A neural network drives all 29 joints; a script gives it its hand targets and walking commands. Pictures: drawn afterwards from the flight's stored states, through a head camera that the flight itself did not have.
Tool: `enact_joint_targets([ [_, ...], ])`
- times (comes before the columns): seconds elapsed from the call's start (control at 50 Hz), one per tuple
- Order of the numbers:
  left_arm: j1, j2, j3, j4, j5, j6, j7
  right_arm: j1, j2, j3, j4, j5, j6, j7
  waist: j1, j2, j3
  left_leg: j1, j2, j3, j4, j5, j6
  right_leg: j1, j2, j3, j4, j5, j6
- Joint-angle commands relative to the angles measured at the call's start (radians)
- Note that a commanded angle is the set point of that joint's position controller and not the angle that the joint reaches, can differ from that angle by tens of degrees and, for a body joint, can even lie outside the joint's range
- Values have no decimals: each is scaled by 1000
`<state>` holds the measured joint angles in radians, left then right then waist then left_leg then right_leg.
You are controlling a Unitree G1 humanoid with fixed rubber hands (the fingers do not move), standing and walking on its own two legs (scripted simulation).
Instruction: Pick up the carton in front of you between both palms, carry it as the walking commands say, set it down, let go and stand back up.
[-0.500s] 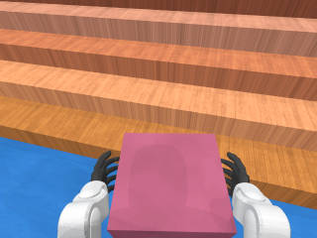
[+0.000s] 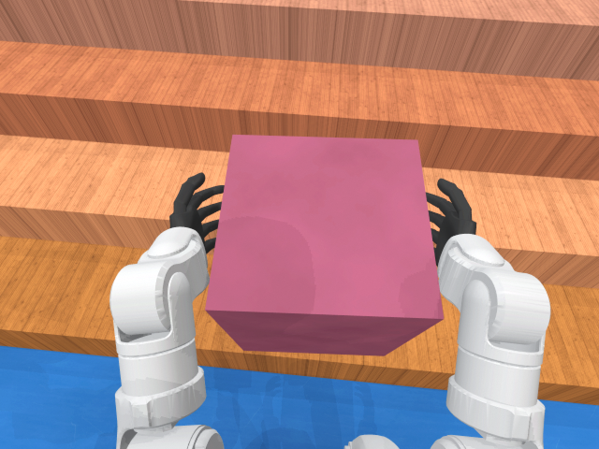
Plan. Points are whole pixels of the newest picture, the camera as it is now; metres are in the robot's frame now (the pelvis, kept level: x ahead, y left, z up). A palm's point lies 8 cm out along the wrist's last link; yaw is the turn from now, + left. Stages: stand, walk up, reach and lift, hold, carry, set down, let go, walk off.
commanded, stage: carry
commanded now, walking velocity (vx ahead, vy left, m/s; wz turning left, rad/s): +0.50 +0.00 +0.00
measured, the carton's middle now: (318, 260) +0.35 -0.02 +0.06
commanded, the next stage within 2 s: none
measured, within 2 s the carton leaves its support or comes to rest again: neither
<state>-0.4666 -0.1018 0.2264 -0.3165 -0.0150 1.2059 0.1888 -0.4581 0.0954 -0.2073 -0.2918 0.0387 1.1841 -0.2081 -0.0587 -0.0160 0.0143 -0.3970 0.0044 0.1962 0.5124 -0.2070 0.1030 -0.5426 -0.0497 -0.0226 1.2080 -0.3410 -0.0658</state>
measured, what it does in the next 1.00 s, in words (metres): climbs: right foot, then left foot 0.18 m higher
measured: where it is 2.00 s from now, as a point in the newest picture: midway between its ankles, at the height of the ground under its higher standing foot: (263, 78)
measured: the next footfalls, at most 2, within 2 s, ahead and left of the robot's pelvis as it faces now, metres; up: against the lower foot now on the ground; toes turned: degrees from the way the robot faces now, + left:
right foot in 0.24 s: +0.29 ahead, -0.10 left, +0.00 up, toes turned -4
left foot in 0.66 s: +0.62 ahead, +0.14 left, +0.18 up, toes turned +6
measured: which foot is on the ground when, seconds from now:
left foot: down 0.00-0.26, up 0.28-0.64, down 0.66-1.00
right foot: up 0.00-0.22, down 0.24-0.68, up 0.70-1.00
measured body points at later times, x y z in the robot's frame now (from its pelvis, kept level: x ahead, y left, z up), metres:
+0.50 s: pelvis +0.30 -0.01 +0.01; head +0.37 -0.02 +0.45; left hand +0.65 +0.18 +0.13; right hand +0.68 -0.13 +0.12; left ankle +0.30 +0.10 -0.46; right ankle +0.25 -0.10 -0.73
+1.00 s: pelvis +0.62 +0.05 +0.19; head +0.63 +0.06 +0.64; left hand +0.99 +0.17 +0.35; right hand +0.97 -0.13 +0.37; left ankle +0.58 +0.13 -0.55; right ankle +0.67 -0.06 -0.24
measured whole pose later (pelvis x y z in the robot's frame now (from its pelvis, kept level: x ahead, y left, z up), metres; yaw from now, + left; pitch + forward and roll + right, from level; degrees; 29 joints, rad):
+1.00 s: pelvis +0.62 +0.05 +0.19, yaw +1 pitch +3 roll -1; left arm -0.57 -0.11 0.30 -0.25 0.09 1.18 0.17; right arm -0.68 0.05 -0.22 -0.09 0.04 1.17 -0.20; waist -0.15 0.00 -0.04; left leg -0.20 0.01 0.09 0.45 -0.30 0.07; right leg -1.18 -0.03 -0.06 2.09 -0.51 -0.15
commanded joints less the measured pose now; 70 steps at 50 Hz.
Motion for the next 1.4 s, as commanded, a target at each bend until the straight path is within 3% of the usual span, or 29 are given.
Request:
enact_joint_targets([
  [0.0, -574, -598, -556, -18, -141, -50, -6, -670, 634, 614, -95, 256, -38, 74, 22, 104, -461, 448, 265, -299, -182, 335, 104, -115, -17, -19, -112, 27, 8],
  [0.14, -657, -611, -537, 88, -148, -47, -4, -678, 624, 532, 58, 184, -32, 48, 19, 171, -435, 441, 184, -105, -55, 569, 87, 0, 52, -130, -512, 195, 6],
  [0.2, -657, -632, -522, 128, -145, -40, -12, -687, 645, 513, 83, 164, -19, 42, 149, 75, -534, 329, 137, 6, 378, 821, 19, 371, 108, -205, -750, 406, -28],
  [0.22, -621, -631, -512, 143, -141, -38, -14, -722, 638, 507, 78, 154, -15, 39, 205, 9, -520, 108, 100, -19, 556, 519, -27, 588, 20, -66, -794, 538, -36],
  [0.24, -636, -613, -509, 156, -138, -35, -14, -701, 654, 508, 99, 133, -1, 38, 156, -242, -507, -184, -43, -60, 763, -147, -78, 773, -215, 311, -748, 1120, -127],
  [0.26, -664, -617, -526, 151, -164, -28, -16, -662, 646, 484, 129, 107, 5, 36, 158, -282, -605, -356, -69, -157, 1024, -287, -70, 911, -338, 493, -769, 975, -291],
  [0.28, -688, -676, -560, 121, -200, -30, -27, -681, 654, 468, 103, 97, 3, 34, 158, -186, -596, -449, -19, -213, 1116, -260, -52, 887, -318, 495, -795, 655, -314],
  [0.34, -818, -803, -635, 36, -278, -56, -65, -729, 706, 465, 69, 83, -23, 42, 138, -5, -473, -592, 20, -204, 1174, -190, -26, 789, -275, 404, -820, 443, -233],
  [0.48, -730, -704, -639, -35, -308, -98, -61, -673, 646, 514, -1, 72, -72, 13, 210, -51, -395, -1163, 62, -206, 1689, -471, 15, 1012, -325, 354, -877, 375, -214],
  [0.52, -698, -672, -633, -27, -305, -99, -62, -643, 605, 518, 1, 61, -72, 1, 154, -24, -321, -1079, 111, -159, 1456, -521, 16, 880, -233, 213, -962, 319, -141],
  [0.56, -662, -676, -634, -14, -306, -93, -67, -625, 629, 521, 28, 70, -65, -4, 103, -48, -253, -569, 88, -6, 955, -395, 28, 461, -127, 6, -1158, 639, -122],
  [0.6, -648, -672, -624, -16, -293, -84, -72, -605, 662, 570, 45, 89, -63, 4, 13, -223, -493, -40, -96, 156, 814, -117, 45, 345, -119, -100, -929, 1732, -131],
  [0.62, -676, -662, -610, -54, -271, -85, -73, -629, 715, 600, 7, 124, -61, 15, -70, -342, -598, 44, -106, 114, 656, -60, 39, 464, -145, -124, -705, 1907, -104],
  [0.64, -679, -654, -584, -45, -245, -83, -72, -668, 732, 631, -28, 146, -65, 24, -188, -276, -724, 224, -144, 1, 372, 36, 49, 527, -118, -131, -351, 1847, -58],
  [0.68, -556, -639, -559, -48, -174, -97, -68, -642, 755, 685, -51, 205, -84, 44, -143, 320, -994, 647, 318, -1034, -76, 707, 354, 60, 261, 137, 632, 159, 76],
  [0.7, -536, -635, -527, -16, -119, -102, -61, -691, 806, 734, -76, 252, -86, 62, -104, 190, -988, 689, 309, -982, 18, 603, 344, -55, 218, 287, 857, 112, 13],
  [0.8, -565, -605, -478, -16, -20, -109, -54, -857, 893, 808, -96, 373, -100, 131, -28, -16, -509, 410, 223, -648, -49, 76, 168, -352, 58, 129, 667, 85, -47],
  [0.9, -536, -563, -481, 92, -3, -55, -33, -744, 773, 699, 58, 311, -38, 126, -66, 82, -397, 610, 294, -532, -133, 388, 223, -727, 26, -22, 780, -89, -84],
  [0.96, -595, -527, -457, 133, -22, 4, -9, -735, 680, 572, 141, 263, 17, 103, -55, 53, -314, 693, 325, -538, -185, 145, 187, -1052, -20, 28, 1068, -253, -98],
  [1.0, -680, -507, -436, 155, -31, 37, 16, -781, 625, 492, 164, 248, 47, 89, -10, 85, -208, 467, 238, -381, -321, -138, 140, -941, -39, -92, 885, -166, -73],
  [1.04, -789, -528, -446, 176, -69, 67, 29, -810, 596, 434, 178, 217, 70, 71, 22, 144, -145, 119, 155, -249, -538, 59, 145, -521, -47, -185, 458, -97, -48],
  [1.1, -892, -601, -473, 200, -149, 90, 38, -823, 544, 348, 193, 167, 102, 45, 147, 365, -411, 175, 159, -32, -270, 1538, 122, 1, 88, -316, 173, 98, -84],
  [1.14, -969, -674, -502, 167, -207, 85, 32, -853, 535, 306, 174, 115, 107, 38, 306, 371, -591, 344, 149, -17, 184, 1888, 58, 251, 188, -310, -212, 52, -39],
  [1.16, -997, -720, -530, 175, -233, 80, 22, -874, 529, 282, 184, 79, 104, 33, 291, 283, -646, 290, 133, -97, 460, 1479, 44, 370, 147, -100, -469, 66, -33],
  [1.18, -1033, -726, -541, 170, -261, 67, 12, -801, 561, 260, 196, 36, 107, 34, 180, -201, -720, -61, -95, -201, 962, 184, -79, 578, -250, 634, -726, 542, -229],
  [1.2, -1014, -781, -572, 182, -308, 57, -5, -770, 532, 229, 223, 3, 102, 34, 140, -179, -779, -144, -117, -406, 1345, 73, -43, 535, -296, 842, -822, 324, -303],
  [1.24, -1115, -886, -599, 139, -350, 27, -44, -852, 595, 257, 177, 3, 90, 44, 109, 0, -567, -334, -29, -380, 1433, 128, 9, 422, -262, 662, -791, -144, -228],
  [1.28, -1142, -932, -614, 144, -364, 10, -73, -888, 644, 301, 163, 5, 71, 48, 101, 68, -438, -456, 18, -339, 1433, 165, 38, 378, -254, 465, -747, -217, -136],
  [1.38, -934, -824, -546, 184, -280, 16, -72, -838, 686, 433, 178, 54, 67, 45, 115, 31, -400, -670, 30, -243, 1312, 21, 30, 645, -275, 154, -859, 99, -107],
])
